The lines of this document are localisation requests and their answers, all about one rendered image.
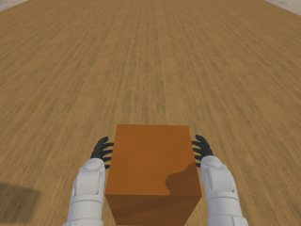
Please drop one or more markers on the robot left forearm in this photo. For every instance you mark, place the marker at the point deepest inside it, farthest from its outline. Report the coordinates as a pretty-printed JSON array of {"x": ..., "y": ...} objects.
[{"x": 86, "y": 202}]

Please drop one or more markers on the robot left hand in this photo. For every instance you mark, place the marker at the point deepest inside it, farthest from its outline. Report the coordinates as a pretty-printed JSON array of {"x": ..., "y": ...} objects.
[{"x": 99, "y": 153}]

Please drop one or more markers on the robot right hand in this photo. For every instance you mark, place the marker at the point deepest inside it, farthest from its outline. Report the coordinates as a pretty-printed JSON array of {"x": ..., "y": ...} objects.
[{"x": 205, "y": 149}]

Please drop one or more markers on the carton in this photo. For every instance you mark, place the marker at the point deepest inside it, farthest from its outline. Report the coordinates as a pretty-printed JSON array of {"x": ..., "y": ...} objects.
[{"x": 153, "y": 176}]

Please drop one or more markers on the robot right forearm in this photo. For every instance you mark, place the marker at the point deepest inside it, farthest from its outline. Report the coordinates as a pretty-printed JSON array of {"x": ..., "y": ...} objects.
[{"x": 220, "y": 194}]

